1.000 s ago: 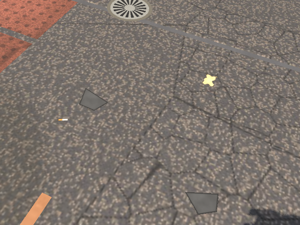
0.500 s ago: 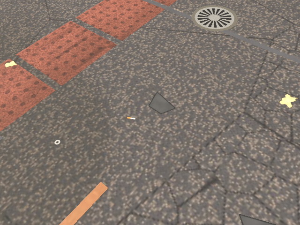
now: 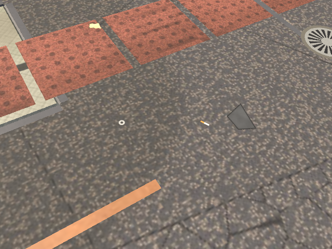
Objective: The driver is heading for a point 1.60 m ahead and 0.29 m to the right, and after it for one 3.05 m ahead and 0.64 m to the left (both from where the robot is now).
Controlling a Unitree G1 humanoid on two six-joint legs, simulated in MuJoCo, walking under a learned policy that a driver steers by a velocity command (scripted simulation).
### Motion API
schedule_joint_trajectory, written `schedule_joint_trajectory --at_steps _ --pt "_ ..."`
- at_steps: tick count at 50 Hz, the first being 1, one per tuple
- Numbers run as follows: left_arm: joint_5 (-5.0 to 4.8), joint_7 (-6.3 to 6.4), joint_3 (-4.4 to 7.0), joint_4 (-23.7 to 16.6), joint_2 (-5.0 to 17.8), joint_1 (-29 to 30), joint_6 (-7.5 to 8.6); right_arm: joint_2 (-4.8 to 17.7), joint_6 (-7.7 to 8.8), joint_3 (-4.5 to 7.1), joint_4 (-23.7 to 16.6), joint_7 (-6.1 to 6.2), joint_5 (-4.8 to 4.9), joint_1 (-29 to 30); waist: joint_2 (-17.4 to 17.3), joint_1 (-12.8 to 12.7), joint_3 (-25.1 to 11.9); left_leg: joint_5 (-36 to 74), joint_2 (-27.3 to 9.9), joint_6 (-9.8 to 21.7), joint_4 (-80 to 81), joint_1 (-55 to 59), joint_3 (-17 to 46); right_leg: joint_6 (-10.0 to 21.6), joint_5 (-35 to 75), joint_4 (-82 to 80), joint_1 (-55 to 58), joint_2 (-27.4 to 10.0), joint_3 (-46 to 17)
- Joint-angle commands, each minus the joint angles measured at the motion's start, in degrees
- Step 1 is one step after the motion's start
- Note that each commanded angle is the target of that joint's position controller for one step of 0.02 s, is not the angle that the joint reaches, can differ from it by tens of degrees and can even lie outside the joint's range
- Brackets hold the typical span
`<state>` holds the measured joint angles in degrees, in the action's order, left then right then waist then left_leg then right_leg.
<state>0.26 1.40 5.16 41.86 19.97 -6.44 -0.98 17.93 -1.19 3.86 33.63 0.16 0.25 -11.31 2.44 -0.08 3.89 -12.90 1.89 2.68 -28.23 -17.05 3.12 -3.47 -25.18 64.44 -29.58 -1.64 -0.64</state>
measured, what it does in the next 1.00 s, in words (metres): walks ahead, turning right: right foot, then left foot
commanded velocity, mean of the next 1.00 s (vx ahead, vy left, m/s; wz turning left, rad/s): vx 0.33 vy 0.00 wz -0.22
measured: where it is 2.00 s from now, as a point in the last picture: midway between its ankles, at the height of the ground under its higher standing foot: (221, 170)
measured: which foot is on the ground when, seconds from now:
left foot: down 0.00-0.36, up 0.38-0.76, down 0.78-1.00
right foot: up 0.00-0.34, down 0.36-0.78, up 0.80-1.00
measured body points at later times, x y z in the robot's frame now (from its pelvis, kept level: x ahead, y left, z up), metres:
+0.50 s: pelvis +0.09 -0.04 +0.00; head +0.10 -0.06 +0.45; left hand +0.14 +0.24 -0.10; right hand +0.24 -0.30 -0.10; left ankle +0.08 +0.10 -0.68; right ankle +0.04 -0.13 -0.74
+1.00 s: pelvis +0.34 -0.03 +0.00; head +0.37 -0.03 +0.45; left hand +0.57 +0.20 -0.09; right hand +0.34 -0.32 -0.10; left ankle +0.36 +0.09 -0.74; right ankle +0.32 -0.16 -0.66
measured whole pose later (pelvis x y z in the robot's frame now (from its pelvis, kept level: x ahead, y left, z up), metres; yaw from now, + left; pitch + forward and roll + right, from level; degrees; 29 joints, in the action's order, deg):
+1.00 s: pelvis +0.34 -0.03 +0.00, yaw -19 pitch +1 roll +3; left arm -1.7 0.0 3.7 37.3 19.3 -13.4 0.8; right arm 15.9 5.8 4.1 43.0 -0.5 -0.3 -15.5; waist 3.1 1.8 1.7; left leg -11.8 1.4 1.1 -19.4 -9.0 -5.2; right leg -0.4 -18.0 64.0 -34.7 -4.5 -2.5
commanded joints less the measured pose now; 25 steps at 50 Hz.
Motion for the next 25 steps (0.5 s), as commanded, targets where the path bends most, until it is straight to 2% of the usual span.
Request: schedule_joint_trajectory --at_steps 1,5,7,9,12,13,15,16,17,18,19,20,21,22,24,25 --pt "-0.05 0.19 1.30 -3.8 4.8 -0.3 0.81 9.4 0.93 2.44 -4.2 1.03 -0.20 2.2 -10.1 -0.8 -9.1 21.4 -12.8 10.5 8.8 9.4 14.7 -0.6 5.2 -0.3 -3.6 0.3 -2.6" --pt "-0.12 0.03 0.59 -4.3 3.4 0.9 0.86 9.6 0.56 2.45 -3.7 1.52 -0.12 1.7 -10.4 0.4 -9.1 16.6 -12.4 10.5 8.1 10.7 16.4 -1.6 6.0 -11.2 -2.3 0.8 -3.0" --pt "-0.48 -0.69 0.13 -3.8 2.9 0.0 1.04 8.2 0.56 1.86 -2.9 1.38 -0.20 0.7 -11.0 1.6 -9.9 -1.5 -11.8 10.4 10.4 9.2 16.6 -1.1 7.2 -16.1 0.8 0.0 -1.7" --pt "-0.90 -1.54 -0.29 -4.4 2.7 1.0 1.68 8.1 0.91 1.35 -1.6 0.77 -0.43 -0.5 -13.1 3.0 -7.3 -14.5 -12.3 10.4 13.3 6.5 18.6 -0.1 6.0 -20.1 3.0 -0.1 -0.1" --pt "-1.74 -2.37 -0.50 -5.1 3.5 1.8 3.06 9.5 1.63 1.38 -0.1 0.06 -0.54 -1.9 -11.9 4.1 -3.6 -20.3 -14.0 10.6 14.4 5.6 20.5 2.9 3.3 -24.5 3.9 -0.1 1.0" --pt "-1.92 -2.61 -0.67 -5.1 3.3 1.3 3.59 9.7 1.94 1.36 0.3 -0.06 -0.40 -2.1 -11.2 3.9 -2.9 -20.9 -14.4 10.5 14.2 5.4 20.5 4.0 3.1 -26.2 4.7 0.0 1.3" --pt "-2.00 -3.02 -1.05 -3.9 2.4 -2.0 4.57 9.3 2.36 1.13 0.8 -0.29 0.12 -0.9 -9.8 1.6 -2.6 -21.2 -13.7 9.6 12.8 2.7 18.3 6.3 6.2 -32.3 10.6 0.9 2.7" --pt "-1.84 -3.07 -1.13 -2.7 2.0 -4.8 4.95 8.6 2.51 0.86 0.9 -0.36 0.27 -0.2 -8.8 0.0 -3.0 -21.1 -12.5 8.7 11.3 0.3 16.5 7.3 8.1 -35.7 15.6 1.8 3.5" --pt "-1.72 -2.94 -1.06 -1.5 2.2 -8.1 5.17 7.0 2.82 0.36 0.9 -0.38 -0.01 0.5 -7.6 -1.5 -3.6 -19.7 -10.8 7.2 8.3 -2.3 14.2 8.1 8.1 -37.1 20.5 1.5 2.0" --pt "-1.70 -2.62 -0.81 -0.5 3.9 -12.8 5.40 3.9 3.36 -0.57 0.1 -0.43 -0.55 2.3 -2.7 -3.0 -4.1 -15.9 -7.3 4.2 -1.3 -6.9 9.0 10.2 5.4 -40.8 25.6 -3.8 -6.5" --pt "-1.52 -2.49 0.76 0.1 10.5 -16.6 5.46 1.8 4.67 -0.89 -2.5 -0.62 -0.84 3.0 10.1 -1.8 -4.1 -14.6 1.4 -0.7 -17.0 -18.9 -2.7 16.9 -1.9 -47.4 31.8 -13.5 -26.2" --pt "-0.80 -2.94 1.21 0.0 10.9 -19.2 5.70 6.1 5.87 0.18 -4.0 -0.31 0.56 7.1 11.4 -5.1 -0.4 -22.6 1.4 -2.1 -26.9 -29.5 -0.9 23.1 -8.0 -53.8 32.5 -20.1 -41.3" --pt "-0.59 -2.84 0.47 -0.6 8.5 -17.9 6.14 7.6 6.68 0.86 -3.7 -0.47 1.70 7.1 7.2 -4.1 1.7 -18.9 -1.5 -1.6 -31.5 -32.9 2.1 22.5 -8.9 -53.7 32.9 -19.7 -40.1" --pt "-0.59 -2.64 0.08 -1.3 7.0 -17.1 6.29 6.8 7.15 0.69 -3.0 -0.78 1.44 7.0 5.7 -3.7 1.5 -13.7 -2.7 -1.4 -32.6 -33.9 2.3 20.8 -6.5 -53.5 33.9 -16.8 -35.5" --pt "-1.02 -1.90 -0.33 -1.9 5.8 -16.7 5.73 6.2 7.88 0.88 -2.8 -1.33 -0.25 7.9 3.6 -3.5 0.5 -6.1 -3.9 -2.2 -29.1 -33.3 1.3 18.2 6.4 -52.9 34.9 -13.1 -27.7" --pt "-1.16 -1.48 -0.51 -2.0 5.3 -17.1 5.22 5.2 8.10 0.74 -2.8 -1.62 -0.57 8.3 3.7 -3.2 -0.3 -3.5 -3.7 -3.0 -26.2 -30.7 0.5 17.4 11.7 -53.1 33.9 -11.2 -24.4"
Velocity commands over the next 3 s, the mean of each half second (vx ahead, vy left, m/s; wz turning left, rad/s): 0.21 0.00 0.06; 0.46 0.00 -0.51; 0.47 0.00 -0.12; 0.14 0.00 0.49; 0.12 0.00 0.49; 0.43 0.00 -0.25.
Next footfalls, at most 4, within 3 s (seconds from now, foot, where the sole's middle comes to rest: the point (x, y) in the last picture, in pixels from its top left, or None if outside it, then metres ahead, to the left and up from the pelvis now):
0.36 right None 0.08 -0.13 -0.78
0.78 left None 0.40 0.08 -0.78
1.26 right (230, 213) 0.58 -0.29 -0.78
1.74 left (196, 154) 0.86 -0.16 -0.78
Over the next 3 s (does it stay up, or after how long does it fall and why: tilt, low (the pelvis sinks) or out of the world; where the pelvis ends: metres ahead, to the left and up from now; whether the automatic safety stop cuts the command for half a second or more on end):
stays up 0.96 -0.22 -0.02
